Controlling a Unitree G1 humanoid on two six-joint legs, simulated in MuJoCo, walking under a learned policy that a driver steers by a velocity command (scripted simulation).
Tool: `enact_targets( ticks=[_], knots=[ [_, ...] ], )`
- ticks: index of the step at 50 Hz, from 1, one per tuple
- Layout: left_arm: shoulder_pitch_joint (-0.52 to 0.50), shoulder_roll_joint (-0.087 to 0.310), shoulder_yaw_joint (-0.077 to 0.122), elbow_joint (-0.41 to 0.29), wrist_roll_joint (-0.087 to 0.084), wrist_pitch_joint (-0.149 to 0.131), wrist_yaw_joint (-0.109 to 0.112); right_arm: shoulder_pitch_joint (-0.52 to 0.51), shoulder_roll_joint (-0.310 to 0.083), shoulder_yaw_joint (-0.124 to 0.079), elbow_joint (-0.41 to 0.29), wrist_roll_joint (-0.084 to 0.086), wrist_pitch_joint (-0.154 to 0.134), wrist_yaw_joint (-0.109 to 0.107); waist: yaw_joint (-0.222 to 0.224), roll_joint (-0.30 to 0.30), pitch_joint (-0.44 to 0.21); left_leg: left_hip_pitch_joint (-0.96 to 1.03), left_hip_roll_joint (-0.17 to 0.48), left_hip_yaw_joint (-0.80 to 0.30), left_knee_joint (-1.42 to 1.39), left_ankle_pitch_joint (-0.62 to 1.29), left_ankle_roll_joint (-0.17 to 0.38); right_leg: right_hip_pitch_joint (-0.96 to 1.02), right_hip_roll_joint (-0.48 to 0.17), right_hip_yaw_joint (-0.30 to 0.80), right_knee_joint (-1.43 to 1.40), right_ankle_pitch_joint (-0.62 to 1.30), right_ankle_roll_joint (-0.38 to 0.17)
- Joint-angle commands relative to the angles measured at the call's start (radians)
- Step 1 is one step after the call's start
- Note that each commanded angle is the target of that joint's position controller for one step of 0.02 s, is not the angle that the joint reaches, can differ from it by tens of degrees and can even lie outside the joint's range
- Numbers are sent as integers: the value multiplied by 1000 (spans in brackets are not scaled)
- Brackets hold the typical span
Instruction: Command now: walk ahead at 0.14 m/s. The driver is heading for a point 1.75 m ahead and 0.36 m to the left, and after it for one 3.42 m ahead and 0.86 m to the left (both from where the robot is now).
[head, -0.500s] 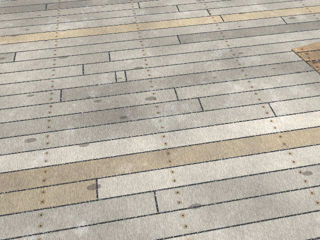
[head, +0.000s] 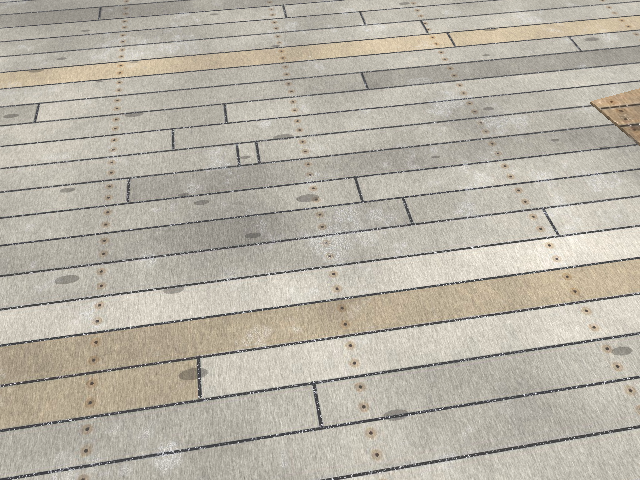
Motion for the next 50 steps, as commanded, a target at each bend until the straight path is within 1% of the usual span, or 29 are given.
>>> enact_targets(
  ticks=[1, 3, 5, 6, 8, 9, 10, 11, 12, 13, 14, 16, 17, 19, 22, 26, 28, 30, 31, 32, 33, 34, 35, 36, 37, 39, 41, 45, 50],
  knots=[
    [77, 125, 27, -19, -11, -3, 9, 62, -96, -18, -18, 7, -7, -6, 8, -33, 107, -68, -59, 60, -29, -369, 50, -166, -11, 33, -147, -427, -75],
    [110, 142, 34, -24, -20, -23, 4, 39, -70, -13, -40, 9, -34, 3, 25, -77, 152, -150, -51, 53, 36, -339, 64, -164, -91, 149, -195, -499, -124],
    [158, 190, 53, -18, -26, -41, -4, 17, -34, -7, -62, 13, -68, 22, 41, -185, 137, -212, -65, 93, 195, -188, 63, -93, -219, 340, -284, -540, -197],
    [142, 197, 57, -26, -29, -46, -7, 13, -34, -7, -71, 17, -83, 32, 32, -199, 149, -192, -44, 67, 239, -165, 83, -133, -268, 414, -315, -531, -226],
    [33, 181, 51, -66, -32, -51, -12, 101, -28, -8, -53, 30, -103, 43, -47, -181, 169, -31, -37, 64, 69, -174, 127, -236, -235, 342, -274, -447, -195],
    [-31, 167, 47, -92, -36, -52, -15, 196, -43, -16, -18, 26, -107, 43, -93, -128, 165, 121, -40, 41, -56, -129, 131, -312, -162, 237, -176, -339, -148],
    [-78, 118, 35, -116, -32, -63, -17, 331, -124, -42, 19, 17, -110, 42, -135, 57, 122, 281, 79, -172, -165, -160, 162, -430, -48, 63, 108, -156, -82],
    [-86, 74, 25, -160, -27, -85, -12, 463, -275, -79, 33, 19, -120, 57, -159, 341, 50, 401, 308, -606, -339, -225, 289, -579, 54, -64, 440, -159, -36],
    [-91, 102, 30, -165, -36, -105, -15, 411, -206, -54, 17, -4, -132, 60, -113, 234, 57, 381, 370, -746, -373, -220, 322, -654, 15, 44, 646, -203, -53],
    [-75, 104, 30, -159, -44, -117, -27, 324, -155, -40, -13, -4, -139, 61, -69, 141, 110, 356, 349, -632, -351, -145, 298, -706, -32, 64, 740, -128, -77],
    [-65, 101, 31, -147, -39, -125, -35, 267, -134, -32, -36, 0, -139, 66, -49, 93, 102, 348, 297, -501, -351, -83, 267, -709, -66, 52, 748, -40, -92],
    [-115, 146, 55, -159, -23, -132, -44, 247, -88, -13, -43, 0, -123, 68, -41, 71, 101, 346, 219, -295, -367, 149, 208, -690, -110, 12, 652, 73, -94],
    [-123, 134, 57, -162, -23, -128, -52, 271, -71, -7, -38, -3, -113, 64, -42, 93, 85, 346, 191, -229, -369, 232, 193, -662, -113, -12, 611, 97, -86],
    [-164, 88, 48, -176, -21, -114, -64, 298, -84, -4, -41, -8, -98, 50, -44, 88, 78, 326, 170, -154, -379, 322, 195, -641, -107, -50, 518, 141, -61],
    [-334, 50, 25, -245, -18, -108, -69, 266, -139, -10, -73, -13, -91, 31, -61, 77, 118, 193, 147, -88, -426, 300, 201, -536, -73, -87, 250, 255, -30],
    [-431, 98, 25, -293, -27, -106, -80, 292, -178, -28, -69, 9, -98, 25, -57, 105, 144, 196, 190, -68, -455, 305, 204, -432, -49, -87, 88, 325, -48],
    [-427, 129, 35, -304, -26, -111, -86, 277, -184, -36, -70, 11, -93, 25, -25, 102, 123, 277, 214, -50, -396, 451, 185, -395, -37, -82, 40, 306, -79],
    [-294, 182, 64, -275, -25, -115, -85, 249, -204, -45, -80, 0, -81, 27, 59, 135, 6, 324, 210, -14, -204, 825, 157, -201, 18, -113, 50, 261, -117],
    [-123, 222, 89, -222, -30, -111, -78, 234, -196, -42, -89, -7, -72, 29, 140, 134, -96, 276, 170, 16, -6, 923, 133, 10, 45, -126, 46, 254, -145],
    [61, 281, 110, -178, -24, -104, -68, 217, -178, -30, -117, -17, -71, 34, 211, 73, -216, 54, 126, 33, 288, 700, 101, 314, -100, 44, 57, 191, -200],
    [162, 364, 125, -153, 1, -100, -69, 347, -12, 11, -130, -11, -92, 47, 131, -224, -400, -297, -79, 16, 701, -13, 37, 620, -376, 580, -90, -94, -373],
    [122, 279, 99, -152, -2, -102, -74, 304, -68, 0, -122, 15, -126, 54, 145, -212, -391, -410, -81, -137, 857, -261, 64, 583, -388, 784, -254, -160, -363],
    [12, 226, 82, -163, -8, -107, -74, 190, -141, -22, -165, 46, -143, 57, 109, -175, -203, -502, -23, -111, 895, -202, 85, 429, -359, 619, -263, -112, -304],
    [-90, 190, 70, -187, -9, -112, -76, 117, -161, -26, -184, 46, -150, 49, 74, -70, -120, -462, 37, -87, 852, -98, 93, 253, -324, 459, -280, 31, -271],
    [-146, 163, 63, -194, 2, -118, -82, 91, -161, -36, -186, 32, -145, 39, 37, -22, -80, -403, 75, -73, 792, -32, 93, 114, -285, 346, -301, 143, -247],
    [-165, 125, 51, -177, 13, -123, -88, 136, -120, -43, -177, 22, -113, 32, -22, -64, -58, -293, 115, -73, 711, 13, 93, -24, -221, 211, -353, 201, -232],
    [-127, 140, 52, -150, 8, -129, -81, 120, -107, -46, -190, 16, -93, 30, -35, -71, -19, -300, 125, -53, 650, 29, 81, -84, -204, 148, -395, 240, -249],
    [-43, 190, 59, -124, 8, -123, -50, -72, -130, -54, -263, 0, -93, 31, 1, -42, 34, -456, 137, -39, 418, 225, 43, -32, -206, 108, -429, 277, -252],
    [49, 222, 62, -104, -6, -110, -35, -256, -105, -38, -311, 10, -106, 55, 62, -44, 48, -411, 77, 19, 114, 400, 39, 54, -187, 27, -426, 291, -211]
  ],
)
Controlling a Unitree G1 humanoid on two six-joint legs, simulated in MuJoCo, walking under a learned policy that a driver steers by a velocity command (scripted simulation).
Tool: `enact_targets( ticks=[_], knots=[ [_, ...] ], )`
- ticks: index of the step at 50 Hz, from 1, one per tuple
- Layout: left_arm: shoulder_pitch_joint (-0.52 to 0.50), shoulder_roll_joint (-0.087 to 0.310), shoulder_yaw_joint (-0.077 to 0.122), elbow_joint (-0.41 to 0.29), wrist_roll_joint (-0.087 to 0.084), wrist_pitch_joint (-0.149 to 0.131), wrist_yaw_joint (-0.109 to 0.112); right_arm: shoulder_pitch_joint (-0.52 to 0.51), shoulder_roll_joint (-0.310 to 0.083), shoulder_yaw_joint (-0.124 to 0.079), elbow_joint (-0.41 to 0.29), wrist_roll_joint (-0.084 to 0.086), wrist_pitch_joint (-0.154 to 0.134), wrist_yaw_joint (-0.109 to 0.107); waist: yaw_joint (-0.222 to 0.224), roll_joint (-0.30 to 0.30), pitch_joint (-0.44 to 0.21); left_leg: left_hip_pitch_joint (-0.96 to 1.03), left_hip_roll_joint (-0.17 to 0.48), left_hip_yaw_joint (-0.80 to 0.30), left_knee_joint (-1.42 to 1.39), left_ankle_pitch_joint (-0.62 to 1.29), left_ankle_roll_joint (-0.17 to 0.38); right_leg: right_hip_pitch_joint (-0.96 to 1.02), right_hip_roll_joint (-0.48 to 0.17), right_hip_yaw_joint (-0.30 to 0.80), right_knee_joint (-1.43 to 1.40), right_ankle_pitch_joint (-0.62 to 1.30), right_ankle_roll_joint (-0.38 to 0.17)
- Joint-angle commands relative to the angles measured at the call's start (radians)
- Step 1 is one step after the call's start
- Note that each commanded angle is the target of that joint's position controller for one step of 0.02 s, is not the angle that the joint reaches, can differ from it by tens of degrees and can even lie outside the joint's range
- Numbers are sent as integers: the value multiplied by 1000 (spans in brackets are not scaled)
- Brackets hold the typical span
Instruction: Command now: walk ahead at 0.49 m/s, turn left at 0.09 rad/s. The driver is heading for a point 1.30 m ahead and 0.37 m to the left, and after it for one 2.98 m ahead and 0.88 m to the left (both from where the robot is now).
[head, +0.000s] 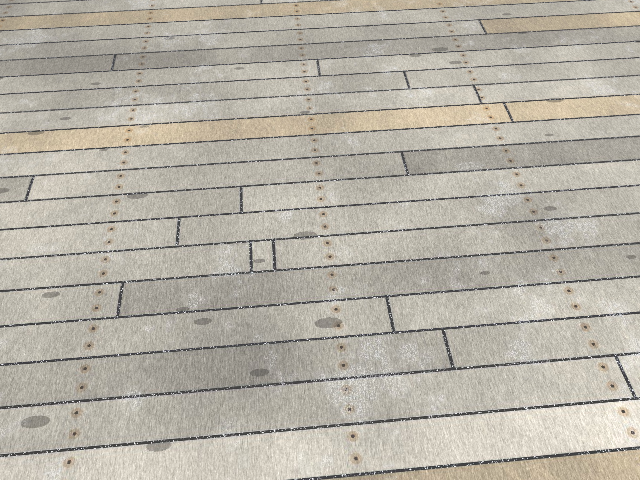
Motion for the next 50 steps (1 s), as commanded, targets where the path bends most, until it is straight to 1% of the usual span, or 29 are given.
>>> enact_targets(
  ticks=[1, 4, 6, 8, 9, 10, 11, 12, 13, 14, 15, 16, 18, 21, 25, 29, 32, 34, 35, 36, 37, 38, 39, 40, 41, 42, 44, 47, 50],
  knots=[
    [8, 173, 31, -41, -8, -8, 12, -96, -27, 6, -68, 9, -11, 18, -1, -81, 86, 41, -34, 41, -123, 80, -1, -61, -274, 107, -100, 162, -138],
    [45, 172, 36, -18, -8, 6, 15, -156, -37, 10, -106, 15, -13, 41, 9, -75, 99, -5, -43, 30, -171, 12, 34, 79, -329, 82, -53, 197, -121],
    [33, 181, 43, -20, -6, 18, 18, -154, -54, 7, -124, 18, -14, 56, -9, -85, 86, 17, -65, 43, -185, -84, 68, 144, -351, 55, 10, 316, -101],
    [-11, 202, 49, -38, -1, 31, 21, -33, -101, -17, -109, 14, -13, 61, -87, -114, -7, 221, -134, 101, -193, -142, 110, 150, -334, 2, 193, 672, -68],
    [-20, 188, 43, -51, 6, 40, 24, 130, -145, -45, -61, 13, -10, 59, -160, -99, -100, 434, -181, 122, -212, -124, 137, 94, -285, -46, 402, 770, -38],
    [-4, 164, 28, -85, 25, 38, 30, 301, -232, -74, -30, 10, -3, 48, -207, 18, -220, 744, -24, -124, -208, -108, 202, -149, -236, -83, 730, 511, 2],
    [105, 20, -18, -99, 32, 7, 8, 338, -295, -85, -18, 10, -4, 55, -123, 271, -328, 1080, 191, -670, -348, -339, 380, -585, -23, -10, 1060, -270, 62],
    [29, 122, 3, -98, -1, -32, -4, 343, -194, -57, -26, 6, -5, 53, -167, 156, -332, 1103, 187, -748, -440, -409, 345, -704, -57, 153, 1165, -342, 34],
    [-75, 174, 16, -139, -30, -57, -10, 274, -164, -48, -44, 1, -8, 48, -162, 118, -197, 995, 156, -609, -448, -320, 300, -767, -102, 156, 1163, -256, 11],
    [-130, 172, 15, -153, -26, -68, -3, 196, -152, -43, -71, -4, -11, 46, -134, 1, -133, 853, 122, -496, -461, -196, 282, -732, -145, 149, 1107, -174, 6],
    [-152, 172, 24, -158, -8, -66, 5, 143, -131, -37, -89, -10, -11, 47, -100, -51, -83, 721, 92, -414, -479, -78, 275, -679, -174, 144, 1029, -128, 13],
    [-142, 170, 30, -163, 0, -54, 8, 118, -110, -30, -101, -19, -13, 46, -65, -36, -77, 645, 65, -365, -500, -11, 269, -609, -196, 153, 980, -107, 19],
    [-132, 141, 32, -174, 10, -28, 12, 125, -116, -31, -105, -8, -11, 39, -41, -14, -52, 564, 39, -309, -532, 33, 275, -572, -199, 140, 888, -97, 48],
    [-236, 125, 33, -220, 22, -10, 21, 187, -159, -43, -97, 2, -8, 15, -63, -6, -1, 506, 13, -257, -560, 36, 273, -617, -179, 118, 706, 35, 98],
    [-387, 97, 25, -271, 13, -19, 13, 244, -163, -46, -89, 6, 4, -3, -113, 34, 22, 460, -47, -211, -544, -66, 207, -544, -120, 108, 416, 277, 104],
    [-470, 117, 26, -319, 1, -29, 1, 293, -160, -48, -70, 14, 12, -5, -139, 51, 25, 522, -21, -278, -488, -107, 186, -498, -91, 126, 307, 299, 93],
    [-461, 155, 37, -332, -3, -46, -11, 287, -166, -52, -78, 12, 26, -17, -117, 68, 18, 607, 14, -359, -400, -85, 176, -459, -87, 142, 254, 190, 74],
    [-329, 189, 55, -301, 0, -57, -7, 257, -149, -48, -98, 8, 35, -18, -49, 87, -41, 603, -26, -365, -285, 17, 150, -274, -80, 115, 203, 145, 34],
    [-188, 229, 70, -280, 15, -61, -1, 232, -107, -31, -121, -1, 33, -12, 19, 53, -161, 513, -82, -315, -86, 5, 119, -33, -176, 185, 240, 143, -20],
    [-32, 313, 93, -266, 29, -53, 9, 316, -48, -13, -144, 5, 25, -9, 27, -144, -325, 218, -211, -183, 248, -255, 43, 352, -398, 490, 245, 73, -141],
    [-1, 292, 91, -239, 8, -37, 0, 398, -57, -3, -158, 24, 18, -9, -6, -384, -380, -20, -217, -139, 461, -659, 24, 461, -530, 826, 150, -127, -223],
    [-58, 197, 67, -266, -2, -31, -1, 347, -157, -26, -142, 34, 21, -10, 7, -236, -236, -96, -148, -163, 552, -599, 20, 337, -496, 745, 119, -251, -181],
    [-110, 157, 55, -278, 0, -22, 1, 260, -179, -33, -156, 25, 29, -10, 9, -140, -124, -93, -110, -123, 557, -512, 15, 194, -450, 584, 101, -209, -136],
    [-160, 141, 48, -277, 6, -17, -1, 217, -163, -35, -169, 15, 32, -9, -15, -97, -43, -60, -79, -103, 514, -448, 10, 56, -404, 473, 64, -108, -120],
    [-181, 123, 40, -270, 13, -17, -3, 200, -144, -37, -175, 7, 36, -6, -36, -110, -8, -23, -51, -102, 466, -406, 13, -29, -364, 400, 35, -41, -111],
    [-185, 126, 40, -260, 20, -19, -6, 213, -115, -33, -178, 11, 40, -2, -53, -132, 6, 23, -37, -93, 440, -383, 14, -89, -339, 343, 6, -3, -111],
    [-167, 139, 46, -238, 14, -30, -13, 215, -75, -23, -184, 13, 45, 1, -62, -129, 8, 42, -35, -78, 388, -349, 11, -125, -323, 269, -36, 79, -138],
    [-146, 172, 56, -211, 5, -36, -14, 150, -67, -15, -211, 1, 39, 3, -61, -99, 15, 1, -28, -74, 237, -235, 2, -94, -328, 195, -61, 211, -160],
    [-125, 190, 57, -195, -7, -23, -9, 51, -51, -1, -236, -2, 22, 19, -33, -97, 29, 40, -30, -14, 38, -81, 3, -86, -292, 104, -63, 272, -135]
  ],
)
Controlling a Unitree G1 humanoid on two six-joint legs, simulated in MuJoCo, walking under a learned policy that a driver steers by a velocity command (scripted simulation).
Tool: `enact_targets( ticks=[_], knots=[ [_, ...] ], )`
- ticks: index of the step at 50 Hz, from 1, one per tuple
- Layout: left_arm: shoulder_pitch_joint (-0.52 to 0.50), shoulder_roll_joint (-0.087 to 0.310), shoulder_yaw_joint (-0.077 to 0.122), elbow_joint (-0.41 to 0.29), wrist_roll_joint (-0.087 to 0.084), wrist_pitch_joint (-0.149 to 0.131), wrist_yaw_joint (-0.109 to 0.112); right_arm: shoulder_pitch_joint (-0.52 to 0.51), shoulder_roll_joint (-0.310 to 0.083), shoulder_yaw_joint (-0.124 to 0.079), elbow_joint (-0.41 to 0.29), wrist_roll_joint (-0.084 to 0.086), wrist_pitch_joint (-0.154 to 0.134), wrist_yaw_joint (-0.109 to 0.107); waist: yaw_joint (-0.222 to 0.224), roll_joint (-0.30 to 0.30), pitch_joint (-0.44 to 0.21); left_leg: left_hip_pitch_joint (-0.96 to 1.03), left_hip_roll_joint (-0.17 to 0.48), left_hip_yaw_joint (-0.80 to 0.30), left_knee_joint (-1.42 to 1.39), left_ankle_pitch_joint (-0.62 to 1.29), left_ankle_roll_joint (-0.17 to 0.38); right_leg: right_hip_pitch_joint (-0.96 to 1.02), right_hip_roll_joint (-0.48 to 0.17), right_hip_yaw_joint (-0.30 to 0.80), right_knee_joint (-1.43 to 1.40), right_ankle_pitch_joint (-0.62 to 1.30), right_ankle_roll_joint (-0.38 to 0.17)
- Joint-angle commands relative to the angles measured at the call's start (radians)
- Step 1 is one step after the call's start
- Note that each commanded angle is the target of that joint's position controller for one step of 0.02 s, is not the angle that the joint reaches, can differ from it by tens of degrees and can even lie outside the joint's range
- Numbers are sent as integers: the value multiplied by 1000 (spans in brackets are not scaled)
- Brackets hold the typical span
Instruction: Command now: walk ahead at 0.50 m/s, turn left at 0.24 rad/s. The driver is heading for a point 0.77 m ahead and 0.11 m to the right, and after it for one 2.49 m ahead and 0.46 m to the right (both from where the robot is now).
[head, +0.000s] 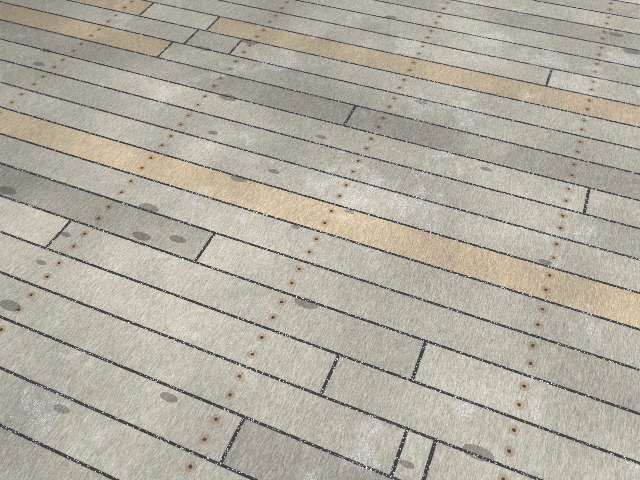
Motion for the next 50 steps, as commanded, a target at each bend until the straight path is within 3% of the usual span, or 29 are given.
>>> enact_targets(
  ticks=[1, 4, 7, 9, 10, 11, 12, 13, 14, 15, 17, 19, 21, 27, 30, 33, 35, 36, 37, 38, 39, 40, 41, 42, 43, 44, 45, 47, 50],
  knots=[
    [-63, 159, 28, -64, -13, -9, 5, -66, -3, 13, -77, -2, -25, 16, -18, -109, 22, 30, 4, 46, -174, 147, -1, -20, -237, 122, -120, 270, -157],
    [13, 183, 29, -32, -22, 7, 5, -165, -7, 17, -113, 8, -29, 29, 18, -116, 44, 47, -18, 77, -272, 144, 3, 39, -264, 123, -103, 250, -151],
    [40, 200, 31, -8, -29, 27, 7, -201, -33, 11, -142, 11, -32, 39, 3, -141, 50, 65, -41, 87, -339, 48, 37, 129, -310, 135, -49, 325, -131],
    [14, 215, 32, -5, -34, 39, 13, -84, -74, -12, -114, 3, -34, 39, -85, -149, -23, 270, -91, 128, -409, 44, 76, 131, -289, 91, 104, 580, -99],
    [18, 195, 23, -7, -29, 41, 17, 66, -122, -39, -65, -2, -32, 31, -153, -129, -120, 501, -107, 135, -418, 76, 105, 62, -241, 49, 282, 645, -71],
    [10, 146, 0, -39, -1, 34, 19, 252, -202, -64, -31, -13, -24, 16, -223, -11, -267, 814, 86, -85, -380, 130, 172, -163, -188, 8, 599, 365, -28],
    [115, 28, -36, -57, 3, 12, 11, 267, -271, -70, -23, -16, -21, 17, -144, 240, -372, 1065, 303, -558, -504, -48, 324, -533, -12, 53, 916, -343, 22],
    [60, 136, -10, -44, -22, -6, 4, 271, -176, -46, -27, -10, -24, 20, -184, 133, -355, 1037, 291, -608, -560, -138, 308, -638, -56, 180, 1031, -392, 10],
    [-15, 167, 1, -71, -46, -13, -1, 204, -140, -32, -32, -10, -28, 20, -171, 98, -211, 917, 263, -444, -574, -80, 268, -697, -101, 168, 1042, -309, -2],
    [-51, 154, -1, -72, -42, -10, 3, 139, -113, -24, -37, -11, -31, 21, -142, 31, -140, 785, 217, -323, -599, 6, 241, -663, -141, 153, 997, -221, 0],
    [-39, 133, 6, -60, -26, 14, 6, 57, -62, -13, -37, -22, -43, 27, -78, 34, -68, 599, 161, -178, -675, 88, 213, -560, -187, 167, 917, -122, 12],
    [-14, 89, 1, -52, -29, 43, 10, 44, -64, -19, -17, -23, -63, 28, -51, 30, -45, 520, 157, -101, -735, 128, 218, -517, -185, 177, 890, -75, 27],
    [-49, 80, 4, -68, -26, 57, 15, 49, -77, -25, 6, -31, -74, 20, -48, 16, -7, 504, 156, -28, -768, 162, 215, -566, -178, 203, 837, 1, 40],
    [-204, 54, -3, -120, -14, 50, -9, 81, -104, -33, 52, -26, -71, -4, -94, -4, 46, 553, 128, 162, -794, 201, 160, -587, -144, 158, 527, 293, 38],
    [-298, 41, -13, -168, -13, 49, -24, 135, -122, -41, 86, -16, -58, -11, -135, -19, 80, 643, 158, 203, -775, 218, 150, -613, -137, 118, 430, 286, 18],
    [-349, 51, -11, -218, -15, 50, -42, 157, -139, -49, 108, -2, -34, -15, -141, -8, 87, 758, 192, 228, -703, 322, 132, -642, -121, 75, 382, 163, -15],
    [-320, 74, 1, -235, -18, 52, -51, 136, -164, -56, 104, 2, -18, -23, -106, 25, 45, 791, 196, 257, -591, 623, 109, -551, -69, 16, 374, 58, -51],
    [-258, 98, 15, -229, -19, 55, -51, 125, -178, -59, 99, 3, -9, -28, -67, 47, -6, 792, 189, 271, -486, 798, 94, -454, -28, -17, 381, 9, -72],
    [-125, 139, 40, -201, -22, 56, -47, 107, -183, -58, 94, 5, 1, -33, 10, 40, -78, 748, 160, 296, -304, 876, 69, -271, 19, -37, 338, 28, -103],
    [42, 212, 77, -162, -22, 61, -31, 111, -171, -50, 83, 1, -2, -39, 87, -7, -170, 570, 118, 306, -50, 721, 26, 21, 8, 46, 298, 78, -148],
    [100, 330, 104, -154, -26, 66, -11, 185, -45, -11, 34, -34, -24, -27, 24, -261, -255, 132, -36, 282, 330, -57, -45, 379, -254, 535, 262, 20, -304],
    [108, 311, 87, -185, -18, 53, -16, 161, -42, 5, 18, -15, -69, -12, 28, -239, -414, -53, -156, 34, 508, -466, -46, 522, -381, 953, 86, -71, -414],
    [92, 237, 67, -180, -10, 44, -19, 47, -108, -13, -9, 26, -94, 2, 64, -157, -314, -155, -94, -33, 522, -392, -22, 476, -349, 817, 55, -48, -349],
    [41, 200, 58, -184, -17, 39, -17, 12, -104, -8, -19, 27, -107, 3, 35, -116, -200, -157, -49, -19, 445, -304, -3, 333, -305, 668, 59, 16, -308],
    [-34, 168, 48, -200, -19, 39, -15, 5, -103, -12, -8, 3, -109, -6, -13, -56, -126, -101, -10, -10, 354, -242, -4, 178, -262, 563, 52, 97, -273],
    [-86, 134, 36, -219, -11, 40, -12, 13, -117, -23, -4, -14, -99, -11, -50, -66, -89, -24, 14, -9, 291, -203, -11, 59, -229, 493, 30, 188, -258],
    [-108, 128, 33, -235, -3, 41, -8, 30, -116, -27, -5, -19, -84, -10, -76, -86, -79, 31, 21, -10, 261, -180, -20, -13, -212, 470, 5, 227, -259],
    [-105, 147, 39, -240, -6, 36, 1, 43, -88, -23, -9, -26, -63, -11, -91, -90, -69, 63, 17, 9, 186, -146, -49, -92, -192, 418, -20, 308, -268],
    [-64, 176, 48, -232, -13, 37, 21, -55, -60, -11, -43, -30, -53, -14, -65, -100, -32, 50, -9, 26, -8, 15, -83, -147, -151, 355, -30, 309, -240]
  ],
)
